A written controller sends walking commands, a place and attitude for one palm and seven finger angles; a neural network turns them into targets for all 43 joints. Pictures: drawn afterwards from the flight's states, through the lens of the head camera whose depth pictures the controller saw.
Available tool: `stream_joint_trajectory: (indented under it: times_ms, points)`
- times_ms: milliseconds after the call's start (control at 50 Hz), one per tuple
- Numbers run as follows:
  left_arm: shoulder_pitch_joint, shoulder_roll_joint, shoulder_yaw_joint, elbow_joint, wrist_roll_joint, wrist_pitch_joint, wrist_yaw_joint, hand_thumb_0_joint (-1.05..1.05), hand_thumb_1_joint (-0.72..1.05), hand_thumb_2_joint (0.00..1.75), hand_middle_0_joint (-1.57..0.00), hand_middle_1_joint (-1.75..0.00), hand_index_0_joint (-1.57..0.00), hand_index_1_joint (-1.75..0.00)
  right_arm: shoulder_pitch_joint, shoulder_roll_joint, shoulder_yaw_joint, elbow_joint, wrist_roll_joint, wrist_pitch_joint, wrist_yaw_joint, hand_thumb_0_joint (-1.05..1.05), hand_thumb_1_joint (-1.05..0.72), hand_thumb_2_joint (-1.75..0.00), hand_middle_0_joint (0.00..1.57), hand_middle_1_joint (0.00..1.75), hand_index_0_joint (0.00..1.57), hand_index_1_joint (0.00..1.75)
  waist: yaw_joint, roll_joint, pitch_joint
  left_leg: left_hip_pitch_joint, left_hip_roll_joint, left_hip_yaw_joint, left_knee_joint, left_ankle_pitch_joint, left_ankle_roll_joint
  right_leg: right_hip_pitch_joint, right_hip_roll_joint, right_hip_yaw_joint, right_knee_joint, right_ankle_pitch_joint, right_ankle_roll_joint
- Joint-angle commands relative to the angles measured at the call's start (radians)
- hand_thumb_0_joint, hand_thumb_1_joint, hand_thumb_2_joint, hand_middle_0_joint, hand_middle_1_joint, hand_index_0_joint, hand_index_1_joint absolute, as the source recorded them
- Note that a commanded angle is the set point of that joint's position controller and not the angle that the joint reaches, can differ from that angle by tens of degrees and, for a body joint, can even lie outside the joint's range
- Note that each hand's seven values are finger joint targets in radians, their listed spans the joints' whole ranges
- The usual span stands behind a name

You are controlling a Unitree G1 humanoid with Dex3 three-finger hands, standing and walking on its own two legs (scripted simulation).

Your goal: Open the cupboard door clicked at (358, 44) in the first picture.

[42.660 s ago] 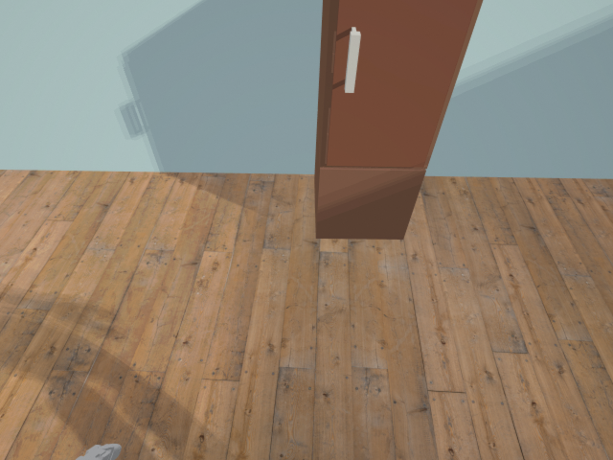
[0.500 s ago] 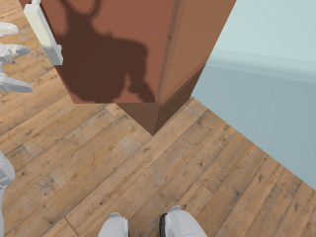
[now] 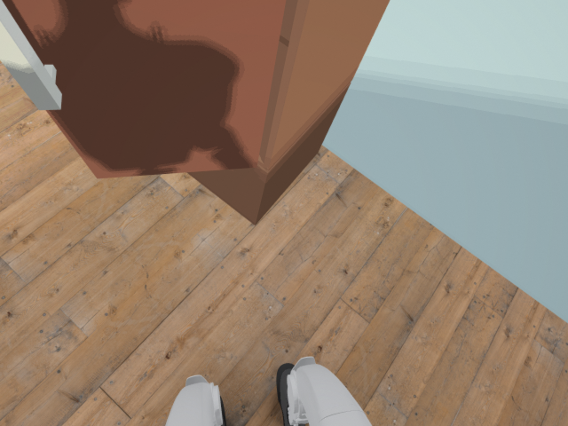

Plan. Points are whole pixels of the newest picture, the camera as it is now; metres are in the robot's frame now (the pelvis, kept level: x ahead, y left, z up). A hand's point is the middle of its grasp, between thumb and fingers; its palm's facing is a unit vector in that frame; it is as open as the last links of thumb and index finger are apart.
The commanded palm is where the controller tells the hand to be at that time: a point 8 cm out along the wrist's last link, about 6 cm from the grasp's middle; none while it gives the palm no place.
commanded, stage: move the hooked fingers beside the handle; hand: left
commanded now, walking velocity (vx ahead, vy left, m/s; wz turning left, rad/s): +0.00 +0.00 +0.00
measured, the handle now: (19, 41) +0.57 +0.25 +0.09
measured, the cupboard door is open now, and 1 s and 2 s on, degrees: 46 46 46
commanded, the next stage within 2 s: slide the fingers in behind the handle in 0.82 s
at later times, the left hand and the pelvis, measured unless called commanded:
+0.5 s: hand out of the picture +0.49 +0.30 +0.11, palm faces +0.05 -1.00 -0.02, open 14.0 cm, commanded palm +0.49 +0.34 +0.10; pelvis +0.00 +0.00 +0.00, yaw +1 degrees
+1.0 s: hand out of the picture +0.51 +0.31 +0.10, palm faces +0.04 -1.00 -0.02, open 14.0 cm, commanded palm +0.50 +0.33 +0.09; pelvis -0.01 +0.00 -0.01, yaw +1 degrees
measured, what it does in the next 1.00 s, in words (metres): stands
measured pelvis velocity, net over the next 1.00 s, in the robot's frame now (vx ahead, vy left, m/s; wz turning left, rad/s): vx -0.01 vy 0.00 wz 0.01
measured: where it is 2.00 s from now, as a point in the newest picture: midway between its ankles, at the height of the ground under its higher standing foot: outside the picture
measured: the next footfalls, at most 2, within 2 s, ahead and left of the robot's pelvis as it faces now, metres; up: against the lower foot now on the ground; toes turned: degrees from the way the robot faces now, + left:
none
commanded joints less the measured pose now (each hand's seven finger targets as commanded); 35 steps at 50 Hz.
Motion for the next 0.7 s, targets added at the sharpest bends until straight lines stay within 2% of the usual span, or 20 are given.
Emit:
stream_joint_trajectory:
  times_ms: [0,40,80,120,140,160,220,240,300,340,360,380,420,460,500,540,600,640,660,680]
  points:
    - [-0.348,0.294,0.032,-0.279,-0.05,-0.074,0.015,0.0,-0.5,0.3,-0.3,-1.2,-0.3,-1.2,0.203,-0.214,-0.093,-0.025,-0.004,0.001,-0.007,0.0,-0.9,-0.9,0.2,0.3,0.2,0.3,0.035,0.287,-0.568,0.514,-0.005,-0.084,-0.083,0.721,-0.025,0.203,0.041,-0.003,-0.033,0.353,-0.029]
    - [-0.364,0.293,0.042,-0.315,-0.058,-0.086,0.024,0.0,-0.5,0.3,-0.3,-1.2,-0.3,-1.2,0.206,-0.215,-0.1,-0.016,-0.006,0.003,-0.004,0.0,-0.9,-0.9,0.2,0.3,0.2,0.3,0.035,0.303,-0.588,0.568,0.001,-0.097,-0.08,0.776,-0.038,0.186,0.045,-0.009,-0.033,0.352,-0.032]
    - [-0.313,0.287,0.044,-0.268,-0.056,-0.075,0.031,0.0,-0.5,0.3,-0.3,-1.2,-0.3,-1.2,0.198,-0.213,-0.098,-0.019,-0.005,0.0,-0.003,0.0,-0.9,-0.9,0.2,0.3,0.2,0.3,0.04,0.26,-0.537,0.515,-0.004,-0.088,-0.088,0.737,-0.03,0.216,0.043,-0.007,-0.039,0.358,-0.031]
    - [-0.32,0.247,0.015,-0.303,-0.057,-0.079,0.032,0.0,-0.5,0.3,-0.3,-1.2,-0.3,-1.2,0.194,-0.208,-0.098,-0.023,-0.003,0.004,-0.002,0.0,-0.9,-0.9,0.2,0.3,0.2,0.3,0.042,0.31,-0.554,0.557,-0.006,-0.089,-0.086,0.782,-0.035,0.199,0.044,-0.007,-0.037,0.365,-0.035]
    - [-0.317,0.264,0.03,-0.308,-0.06,-0.08,0.035,0.0,-0.5,0.3,-0.3,-1.2,-0.3,-1.2,0.19,-0.208,-0.1,-0.018,-0.004,0.004,0.0,0.0,-0.9,-0.9,0.2,0.3,0.2,0.3,0.046,0.317,-0.554,0.563,-0.004,-0.086,-0.085,0.786,-0.038,0.205,0.043,-0.006,-0.041,0.373,-0.033]
    - [-0.297,0.268,0.033,-0.302,-0.057,-0.081,0.036,0.0,-0.5,0.3,-0.3,-1.2,-0.3,-1.2,0.191,-0.209,-0.102,-0.019,-0.005,0.004,0.0,0.0,-0.9,-0.9,0.2,0.3,0.2,0.3,0.05,0.287,-0.548,0.559,-0.004,-0.093,-0.09,0.788,-0.04,0.217,0.044,-0.01,-0.041,0.369,-0.033]
    - [-0.282,0.183,-0.012,-0.3,-0.083,-0.085,0.029,0.0,-0.5,0.3,-0.3,-1.2,-0.3,-1.2,0.176,-0.203,-0.099,-0.028,0.0,0.005,0.001,0.0,-0.9,-0.9,0.2,0.3,0.2,0.3,0.039,0.253,-0.518,0.543,-0.008,-0.083,-0.094,0.768,-0.029,0.227,0.044,-0.007,-0.047,0.387,-0.033]
    - [-0.278,0.224,0.017,-0.289,-0.081,-0.084,0.03,0.0,-0.5,0.3,-0.3,-1.2,-0.3,-1.2,0.173,-0.209,-0.103,-0.026,-0.001,0.002,0.0,0.0,-0.9,-0.9,0.2,0.3,0.2,0.3,0.045,0.244,-0.522,0.532,-0.008,-0.083,-0.096,0.749,-0.03,0.237,0.043,-0.005,-0.048,0.383,-0.031]
    - [-0.275,0.188,-0.026,-0.224,-0.071,-0.074,0.029,0.0,-0.5,0.3,-0.3,-1.2,-0.3,-1.2,0.155,-0.204,-0.094,-0.032,0.006,0.002,-0.006,0.0,-0.9,-0.9,0.2,0.3,0.2,0.3,0.03,0.187,-0.439,0.433,-0.021,-0.065,-0.107,0.613,-0.011,0.251,0.038,0.003,-0.053,0.355,-0.027]
    - [-0.327,0.206,-0.024,-0.248,-0.066,-0.091,0.035,0.0,-0.5,0.3,-0.3,-1.2,-0.3,-1.2,0.151,-0.206,-0.092,-0.029,0.006,0.001,-0.011,0.0,-0.9,-0.9,0.2,0.3,0.2,0.3,0.033,0.248,-0.457,0.463,-0.02,-0.072,-0.108,0.615,-0.021,0.227,0.036,0.002,-0.046,0.331,-0.032]
    - [-0.332,0.221,-0.012,-0.259,-0.062,-0.1,0.039,0.0,-0.5,0.3,-0.3,-1.2,-0.3,-1.2,0.153,-0.206,-0.095,-0.026,0.003,-0.001,-0.014,0.0,-0.9,-0.9,0.2,0.3,0.2,0.3,0.034,0.232,-0.481,0.475,-0.018,-0.079,-0.104,0.632,-0.024,0.233,0.036,0.001,-0.041,0.334,-0.033]
    - [-0.33,0.2,-0.025,-0.255,-0.066,-0.105,0.04,0.0,-0.5,0.3,-0.3,-1.2,-0.3,-1.2,0.151,-0.204,-0.095,-0.028,0.004,-0.003,-0.013,0.0,-0.9,-0.9,0.2,0.3,0.2,0.3,0.028,0.217,-0.483,0.468,-0.021,-0.072,-0.1,0.613,-0.02,0.235,0.036,0.006,-0.045,0.333,-0.03]
    - [-0.367,0.167,-0.048,-0.266,-0.077,-0.119,0.037,0.0,-0.5,0.3,-0.3,-1.2,-0.3,-1.2,0.147,-0.203,-0.092,-0.022,0.004,-0.005,-0.017,0.0,-0.9,-0.9,0.2,0.3,0.2,0.3,0.018,0.235,-0.481,0.484,-0.019,-0.078,-0.098,0.62,-0.023,0.216,0.036,0.004,-0.04,0.328,-0.034]
    - [-0.381,0.211,-0.027,-0.234,-0.07,-0.116,0.036,0.0,-0.5,0.3,-0.3,-1.2,-0.3,-1.2,0.14,-0.209,-0.092,-0.013,0.005,-0.009,-0.022,0.0,-0.9,-0.9,0.2,0.3,0.2,0.3,0.016,0.214,-0.48,0.446,-0.02,-0.077,-0.095,0.555,-0.02,0.224,0.033,0.009,-0.041,0.302,-0.031]
    - [-0.373,0.203,-0.041,-0.201,-0.064,-0.102,0.036,0.0,-0.5,0.3,-0.3,-1.2,-0.3,-1.2,0.137,-0.206,-0.085,-0.019,0.008,-0.013,-0.023,0.0,-0.9,-0.9,0.2,0.3,0.2,0.3,0.013,0.198,-0.462,0.399,-0.027,-0.068,-0.1,0.503,-0.011,0.244,0.031,0.014,-0.045,0.295,-0.029]
    - [-0.385,0.256,-0.011,-0.203,-0.056,-0.103,0.037,0.0,-0.5,0.3,-0.3,-1.2,-0.3,-1.2,0.138,-0.209,-0.083,-0.018,0.007,-0.017,-0.029,0.0,-0.9,-0.9,0.2,0.3,0.2,0.3,0.023,0.216,-0.493,0.391,-0.027,-0.068,-0.094,0.501,-0.011,0.258,0.029,0.017,-0.036,0.3,-0.03]
    - [-0.41,0.282,-0.021,-0.16,-0.037,-0.09,0.04,0.0,-0.5,0.3,-0.3,-1.2,-0.3,-1.2,0.133,-0.208,-0.071,-0.022,0.012,-0.021,-0.033,0.0,-0.9,-0.9,0.2,0.3,0.2,0.3,0.01,0.182,-0.436,0.302,-0.03,-0.06,-0.093,0.414,0.0,0.26,0.028,0.023,-0.041,0.258,-0.026]
    - [-0.443,0.289,-0.022,-0.188,-0.039,-0.101,0.039,0.0,-0.5,0.3,-0.3,-1.2,-0.3,-1.2,0.142,-0.21,-0.07,-0.019,0.01,-0.024,-0.035,0.0,-0.9,-0.9,0.2,0.3,0.2,0.3,0.009,0.232,-0.486,0.345,-0.028,-0.066,-0.091,0.436,-0.005,0.247,0.029,0.021,-0.034,0.258,-0.029]
    - [-0.428,0.331,0.008,-0.185,-0.032,-0.103,0.041,0.0,-0.5,0.3,-0.3,-1.2,-0.3,-1.2,0.145,-0.214,-0.073,-0.02,0.008,-0.027,-0.038,0.0,-0.9,-0.9,0.2,0.3,0.2,0.3,0.017,0.226,-0.503,0.344,-0.027,-0.068,-0.085,0.443,-0.005,0.249,0.029,0.022,-0.031,0.256,-0.029]
    - [-0.437,0.321,-0.003,-0.183,-0.034,-0.102,0.036,0.0,-0.5,0.3,-0.3,-1.2,-0.3,-1.2,0.146,-0.212,-0.07,-0.017,0.009,-0.027,-0.036,0.0,-0.9,-0.9,0.2,0.3,0.2,0.3,0.011,0.254,-0.507,0.354,-0.025,-0.066,-0.084,0.453,-0.008,0.242,0.029,0.022,-0.029,0.263,-0.029]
